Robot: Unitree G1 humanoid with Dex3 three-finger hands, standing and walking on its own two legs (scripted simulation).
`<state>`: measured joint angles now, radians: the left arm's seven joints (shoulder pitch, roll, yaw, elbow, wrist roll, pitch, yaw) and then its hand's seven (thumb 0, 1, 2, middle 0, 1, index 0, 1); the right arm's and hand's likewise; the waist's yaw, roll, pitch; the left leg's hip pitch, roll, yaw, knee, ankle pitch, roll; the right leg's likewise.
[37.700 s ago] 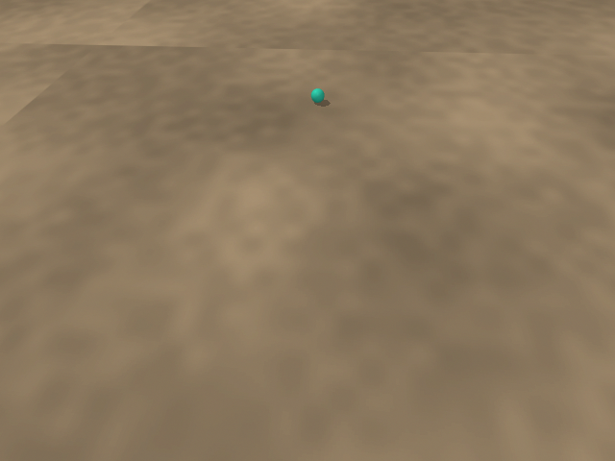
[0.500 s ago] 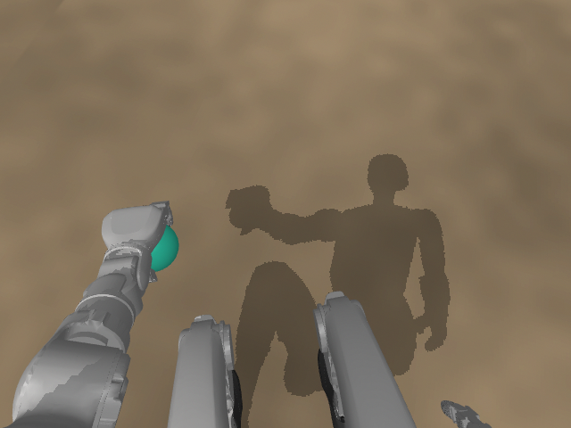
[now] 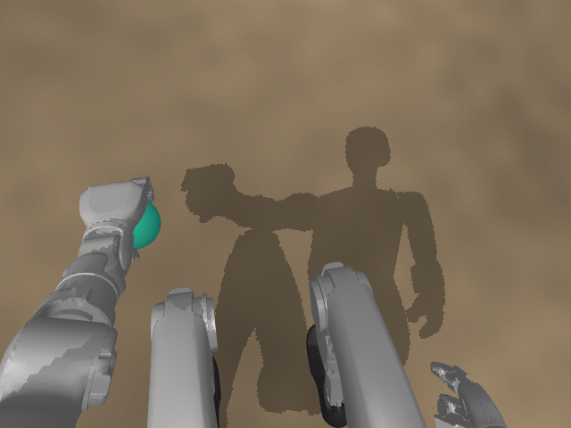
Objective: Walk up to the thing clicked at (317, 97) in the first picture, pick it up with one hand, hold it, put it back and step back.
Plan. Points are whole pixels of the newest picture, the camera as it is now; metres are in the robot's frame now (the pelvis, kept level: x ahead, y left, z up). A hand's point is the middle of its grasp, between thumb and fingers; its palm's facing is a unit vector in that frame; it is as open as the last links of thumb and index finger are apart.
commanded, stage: crouch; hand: left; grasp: from above
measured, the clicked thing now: (133, 223) +0.44 +0.20 -0.19
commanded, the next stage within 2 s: lower in 0.48 s
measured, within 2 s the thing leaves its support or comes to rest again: neither
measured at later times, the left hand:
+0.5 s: hand (137, 231) +0.44 +0.20 -0.22, palm faces -0.46 -0.01 -0.89, open 11.0 cm
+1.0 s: hand (151, 236) +0.44 +0.19 -0.28, palm faces -0.48 -0.03 -0.88, open 11.0 cm
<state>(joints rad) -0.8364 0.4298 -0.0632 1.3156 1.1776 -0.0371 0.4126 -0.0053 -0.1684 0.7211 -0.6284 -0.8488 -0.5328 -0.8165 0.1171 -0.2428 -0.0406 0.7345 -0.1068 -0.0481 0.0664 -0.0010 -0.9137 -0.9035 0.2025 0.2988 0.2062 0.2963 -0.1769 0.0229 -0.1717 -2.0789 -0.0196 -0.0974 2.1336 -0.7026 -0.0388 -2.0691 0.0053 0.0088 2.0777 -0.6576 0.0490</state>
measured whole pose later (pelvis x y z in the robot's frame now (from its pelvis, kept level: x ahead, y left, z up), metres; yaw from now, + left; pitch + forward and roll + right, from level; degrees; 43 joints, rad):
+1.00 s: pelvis +0.00 +0.00 -0.09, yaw -2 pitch +35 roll -5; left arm -0.96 0.54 0.03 1.58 1.28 -0.15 0.56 -0.01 -0.15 0.71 -0.62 -0.84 -0.53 -0.81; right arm 0.14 -0.27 0.03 0.79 -0.19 -0.11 0.16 0.00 -0.91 -0.90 0.20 0.30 0.21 0.30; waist -0.26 0.00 -0.06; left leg -2.30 -0.04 -0.14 2.42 -0.72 -0.06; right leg -2.29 0.02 -0.01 2.34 -0.66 0.06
